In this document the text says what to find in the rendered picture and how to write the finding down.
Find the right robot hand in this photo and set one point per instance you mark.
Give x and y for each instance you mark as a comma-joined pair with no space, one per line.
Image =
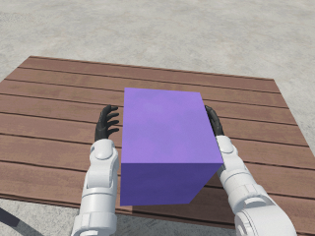
214,121

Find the left robot forearm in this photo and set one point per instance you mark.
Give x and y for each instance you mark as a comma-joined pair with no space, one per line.
97,211

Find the right robot upper arm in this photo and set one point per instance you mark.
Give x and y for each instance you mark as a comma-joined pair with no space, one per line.
262,221

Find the left robot hand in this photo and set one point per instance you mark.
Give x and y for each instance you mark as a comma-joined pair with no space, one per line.
101,129

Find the carton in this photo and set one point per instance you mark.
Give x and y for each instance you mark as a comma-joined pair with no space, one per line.
169,150

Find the table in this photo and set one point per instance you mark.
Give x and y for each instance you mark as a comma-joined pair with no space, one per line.
49,108

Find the right robot forearm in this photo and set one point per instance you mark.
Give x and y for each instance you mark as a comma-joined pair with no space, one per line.
242,190

